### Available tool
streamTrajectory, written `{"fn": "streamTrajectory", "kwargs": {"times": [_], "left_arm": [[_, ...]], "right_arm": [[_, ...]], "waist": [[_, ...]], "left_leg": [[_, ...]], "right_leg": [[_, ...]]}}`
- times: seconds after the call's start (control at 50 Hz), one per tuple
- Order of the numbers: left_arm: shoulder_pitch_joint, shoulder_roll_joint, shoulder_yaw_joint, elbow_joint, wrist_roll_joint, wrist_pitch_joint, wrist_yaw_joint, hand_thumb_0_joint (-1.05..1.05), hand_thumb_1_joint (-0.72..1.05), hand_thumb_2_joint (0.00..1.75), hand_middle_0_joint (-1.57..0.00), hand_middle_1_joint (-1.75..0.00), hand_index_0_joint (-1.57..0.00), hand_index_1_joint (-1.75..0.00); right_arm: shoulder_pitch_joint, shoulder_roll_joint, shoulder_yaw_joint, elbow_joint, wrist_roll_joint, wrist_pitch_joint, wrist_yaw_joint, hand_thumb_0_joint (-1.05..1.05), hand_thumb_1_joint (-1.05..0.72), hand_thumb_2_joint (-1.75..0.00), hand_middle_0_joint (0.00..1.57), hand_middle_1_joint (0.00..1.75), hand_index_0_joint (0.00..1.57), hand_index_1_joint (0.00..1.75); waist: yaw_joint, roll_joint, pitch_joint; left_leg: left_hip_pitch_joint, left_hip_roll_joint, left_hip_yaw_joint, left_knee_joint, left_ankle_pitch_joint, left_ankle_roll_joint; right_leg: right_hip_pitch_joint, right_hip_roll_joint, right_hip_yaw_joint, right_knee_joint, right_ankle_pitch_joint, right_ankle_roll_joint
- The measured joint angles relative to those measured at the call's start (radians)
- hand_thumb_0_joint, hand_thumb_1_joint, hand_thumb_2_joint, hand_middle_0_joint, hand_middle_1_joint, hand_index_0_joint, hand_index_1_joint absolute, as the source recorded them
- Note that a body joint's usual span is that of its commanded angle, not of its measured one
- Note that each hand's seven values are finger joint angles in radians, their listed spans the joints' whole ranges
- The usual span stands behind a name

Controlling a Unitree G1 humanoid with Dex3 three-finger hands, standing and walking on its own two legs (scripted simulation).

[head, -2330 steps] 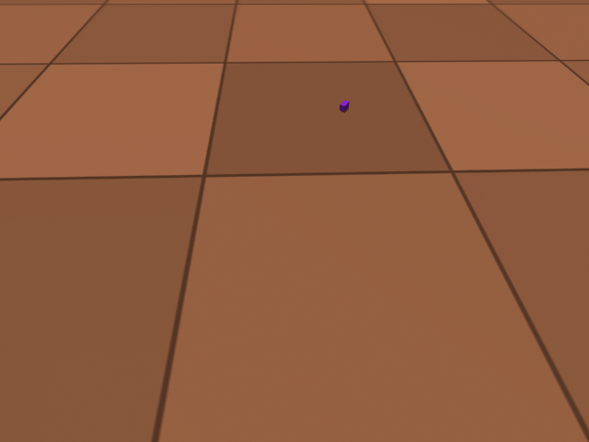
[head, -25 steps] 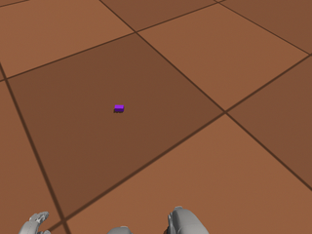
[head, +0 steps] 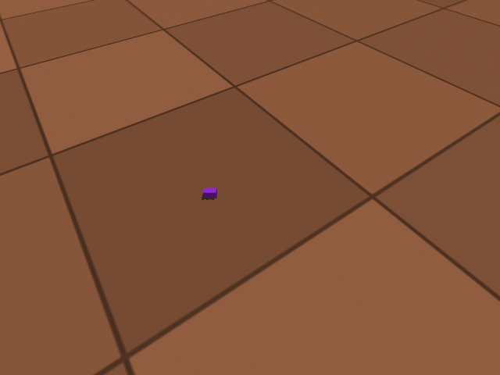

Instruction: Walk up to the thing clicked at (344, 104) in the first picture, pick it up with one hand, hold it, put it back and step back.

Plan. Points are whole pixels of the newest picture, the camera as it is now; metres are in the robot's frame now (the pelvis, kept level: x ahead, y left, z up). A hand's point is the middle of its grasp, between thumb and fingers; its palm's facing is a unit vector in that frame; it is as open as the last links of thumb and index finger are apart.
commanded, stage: step back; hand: left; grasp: from above
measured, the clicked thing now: (210, 192) +1.09 +0.24 -0.75
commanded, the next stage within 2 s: stand in 0.62 s
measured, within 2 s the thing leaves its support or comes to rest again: neither
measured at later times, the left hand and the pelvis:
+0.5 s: hand out of the picture +0.16 +0.25 -0.15, palm faces -0.03 -0.93 -0.37, open 7.4 cm; pelvis +0.05 -0.01 -0.01, yaw -1 degrees
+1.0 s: hand out of the picture +0.16 +0.25 -0.14, palm faces -0.01 -0.95 -0.32, open 7.4 cm; pelvis +0.07 +0.00 +0.01, yaw +0 degrees
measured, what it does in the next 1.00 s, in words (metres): steps on the spot: left foot, then right foot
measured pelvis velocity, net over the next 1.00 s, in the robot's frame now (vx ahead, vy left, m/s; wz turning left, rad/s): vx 0.07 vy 0.00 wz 0.00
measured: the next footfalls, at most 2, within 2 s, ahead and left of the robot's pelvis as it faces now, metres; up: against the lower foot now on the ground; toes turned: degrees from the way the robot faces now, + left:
left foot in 0.02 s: +0.07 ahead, +0.13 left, +0.00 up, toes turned +0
right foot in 0.40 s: +0.14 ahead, -0.13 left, +0.00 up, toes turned -2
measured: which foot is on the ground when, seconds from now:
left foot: up 0.00-0.00, down 0.02-1.00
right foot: down 0.00-0.08, up 0.10-0.38, down 0.40-1.00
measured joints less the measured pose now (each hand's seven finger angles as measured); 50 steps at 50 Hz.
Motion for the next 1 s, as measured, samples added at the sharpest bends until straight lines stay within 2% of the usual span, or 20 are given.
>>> {"fn": "streamTrajectory", "kwargs": {"times": [0.02,0.06,0.08,0.14,0.2,0.24,0.32,0.36,0.4,0.42,0.44,0.5,0.54,0.58,0.62,0.64,0.68,0.72,1.0], "left_arm": [[-0.005,0.009,0.000,-0.004,-0.002,0.003,-0.001,0.01,0.90,0.90,-0.20,-0.30,-0.20,-0.30],[-0.016,0.031,-0.001,-0.010,-0.006,0.012,0.000,0.01,0.90,0.90,-0.20,-0.30,-0.20,-0.30],[-0.015,0.039,-0.001,-0.010,-0.010,0.017,0.002,0.01,0.90,0.90,-0.20,-0.30,-0.20,-0.30],[-0.019,0.040,-0.011,0.010,-0.016,0.036,0.004,0.01,0.91,0.90,-0.20,-0.30,-0.20,-0.30],[-0.035,0.050,-0.013,0.004,-0.023,0.034,0.000,0.01,0.91,0.90,-0.20,-0.30,-0.20,-0.30],[-0.049,0.054,-0.012,-0.009,-0.027,0.028,-0.004,0.01,0.91,0.90,-0.20,-0.30,-0.20,-0.30],[-0.090,0.048,-0.014,-0.021,-0.036,0.024,-0.004,0.01,0.91,0.90,-0.20,-0.30,-0.20,-0.30],[-0.110,0.040,-0.016,-0.018,-0.036,0.024,0.000,0.01,0.91,0.90,-0.20,-0.30,-0.20,-0.30],[-0.125,0.027,-0.017,-0.009,-0.034,0.021,0.005,0.00,0.91,0.90,-0.20,-0.30,-0.20,-0.30],[-0.136,0.012,-0.017,0.000,-0.031,0.019,0.009,0.00,0.91,0.90,-0.20,-0.30,-0.20,-0.30],[-0.142,-0.001,-0.021,0.004,-0.027,0.016,0.010,0.00,0.91,0.90,-0.20,-0.30,-0.20,-0.30],[-0.160,-0.020,-0.033,0.006,-0.021,0.016,0.007,0.00,0.91,0.90,-0.20,-0.30,-0.20,-0.30],[-0.171,-0.029,-0.037,0.006,-0.020,0.016,0.007,0.00,0.91,0.90,-0.20,-0.30,-0.20,-0.30],[-0.184,-0.034,-0.038,0.004,-0.019,0.013,0.008,0.00,0.90,0.90,-0.20,-0.30,-0.20,-0.30],[-0.196,-0.032,-0.038,0.004,-0.022,0.014,0.009,0.00,0.90,0.90,-0.20,-0.30,-0.20,-0.30],[-0.204,-0.025,-0.038,0.010,-0.028,0.015,0.010,0.00,0.90,0.90,-0.20,-0.30,-0.20,-0.30],[-0.204,-0.016,-0.038,0.027,-0.043,0.021,0.014,0.00,0.90,0.90,-0.20,-0.30,-0.20,-0.30],[-0.198,-0.016,-0.043,0.048,-0.051,0.025,0.013,0.00,0.91,0.90,-0.20,-0.30,-0.20,-0.30],[-0.193,-0.023,-0.070,0.161,-0.042,0.015,0.002,0.01,0.91,0.90,-0.20,-0.30,-0.20,-0.30]], "right_arm": [[0.005,0.003,-0.001,0.005,0.000,-0.006,0.002,0.01,-0.91,-0.90,0.20,0.30,0.20,0.30],[-0.003,0.019,-0.006,0.015,-0.002,-0.021,-0.001,0.01,-0.91,-0.90,0.20,0.30,0.20,0.30],[-0.011,0.029,-0.009,0.013,-0.006,-0.031,-0.004,0.01,-0.91,-0.90,0.20,0.30,0.20,0.30],[-0.012,0.041,-0.009,-0.012,-0.006,-0.057,-0.009,0.01,-0.91,-0.90,0.20,0.30,0.20,0.30],[-0.002,0.055,-0.001,-0.027,-0.001,-0.067,-0.019,0.00,-0.91,-0.90,0.20,0.30,0.20,0.30],[0.001,0.059,0.006,-0.031,0.002,-0.072,-0.024,0.00,-0.90,-0.90,0.20,0.30,0.20,0.30],[-0.019,0.056,0.016,-0.038,0.006,-0.063,-0.036,0.00,-0.90,-0.90,0.20,0.30,0.20,0.30],[-0.035,0.051,0.021,-0.042,0.010,-0.052,-0.041,0.00,-0.90,-0.90,0.20,0.30,0.20,0.30],[-0.052,0.045,0.025,-0.042,0.018,-0.037,-0.043,0.00,-0.90,-0.90,0.20,0.30,0.20,0.30],[-0.066,0.038,0.024,-0.037,0.022,-0.029,-0.046,0.00,-0.90,-0.90,0.20,0.30,0.20,0.30],[-0.078,0.035,0.024,-0.031,0.026,-0.021,-0.049,0.00,-0.90,-0.90,0.20,0.30,0.20,0.30],[-0.097,0.042,0.028,-0.015,0.028,-0.010,-0.054,0.00,-0.91,-0.90,0.20,0.30,0.20,0.30],[-0.103,0.040,0.032,-0.004,0.028,-0.014,-0.050,0.00,-0.91,-0.90,0.20,0.30,0.20,0.30],[-0.108,0.037,0.034,0.008,0.027,-0.020,-0.048,0.00,-0.91,-0.90,0.20,0.30,0.20,0.30],[-0.111,0.034,0.035,0.021,0.022,-0.029,-0.048,0.00,-0.91,-0.90,0.20,0.30,0.20,0.30],[-0.118,0.040,0.033,0.032,0.020,-0.034,-0.049,0.00,-0.91,-0.90,0.20,0.30,0.20,0.30],[-0.120,0.055,0.038,0.046,0.013,-0.044,-0.046,0.00,-0.91,-0.90,0.20,0.30,0.20,0.30],[-0.117,0.059,0.044,0.059,0.013,-0.049,-0.038,0.00,-0.91,-0.90,0.20,0.30,0.20,0.30],[-0.182,0.064,0.058,0.113,0.029,-0.049,-0.034,0.00,-0.91,-0.90,0.20,0.30,0.20,0.30]], "waist": [[-0.002,-0.008,0.003],[0.002,-0.053,0.025],[0.008,-0.078,0.035],[-0.020,-0.074,0.029],[-0.032,-0.082,0.027],[-0.033,-0.091,0.030],[-0.037,-0.098,0.048],[-0.040,-0.093,0.053],[-0.040,-0.078,0.052],[-0.042,-0.049,0.057],[-0.046,-0.026,0.056],[-0.030,-0.025,0.043],[-0.025,-0.026,0.036],[-0.023,-0.025,0.034],[-0.027,-0.024,0.034],[-0.026,-0.038,0.046],[-0.022,-0.063,0.052],[-0.024,-0.054,0.039],[-0.020,-0.058,0.006]], "left_leg": [[0.023,0.003,0.017,-0.051,0.018,0.004],[0.056,-0.024,0.044,-0.119,0.149,0.011],[0.068,-0.038,0.066,-0.127,0.158,0.017],[0.076,-0.025,0.065,-0.126,0.134,0.035],[0.109,-0.013,0.059,-0.169,0.144,0.035],[0.125,-0.010,0.060,-0.185,0.145,0.030],[0.133,-0.009,0.063,-0.160,0.119,0.021],[0.123,-0.007,0.066,-0.120,0.091,0.014],[0.105,0.002,0.066,-0.060,0.050,0.004],[0.098,0.021,0.055,-0.027,0.029,-0.002],[0.086,0.029,0.034,0.001,0.017,0.004],[0.051,-0.005,0.013,0.090,-0.100,0.014],[0.044,-0.016,0.016,0.097,-0.117,0.020],[0.050,-0.012,0.028,0.058,-0.086,0.021],[0.080,-0.002,0.041,-0.054,0.015,0.019],[0.099,-0.009,0.048,-0.087,0.063,0.007],[0.132,-0.018,0.064,-0.127,0.078,0.000],[0.146,-0.001,0.057,-0.146,0.078,-0.001],[0.266,0.005,0.053,-0.323,0.155,-0.006]], "right_leg": [[-0.005,-0.009,-0.007,0.012,-0.009,0.005],[-0.021,-0.044,0.006,0.062,-0.038,0.013],[-0.043,-0.059,0.027,0.114,-0.045,-0.001],[-0.139,-0.011,0.054,0.324,-0.137,-0.022],[-0.212,0.008,0.062,0.419,-0.128,-0.029],[-0.241,-0.006,0.056,0.392,-0.094,-0.022],[-0.239,-0.031,0.045,0.229,-0.020,-0.008],[-0.217,-0.030,0.034,0.151,0.032,-0.007],[-0.178,-0.015,0.021,0.067,0.125,-0.005],[-0.170,0.003,0.009,0.067,0.131,-0.001],[-0.169,0.014,-0.004,0.072,0.121,0.000],[-0.183,0.002,0.001,0.095,0.094,-0.007],[-0.187,-0.011,0.003,0.091,0.093,-0.005],[-0.194,-0.019,0.000,0.090,0.092,0.000],[-0.204,-0.024,-0.007,0.102,0.085,0.007],[-0.201,-0.034,-0.001,0.109,0.080,0.012],[-0.179,-0.041,0.014,0.086,0.090,0.018],[-0.146,-0.025,0.004,0.026,0.115,0.020],[-0.023,-0.018,-0.006,-0.147,0.188,0.019]]}}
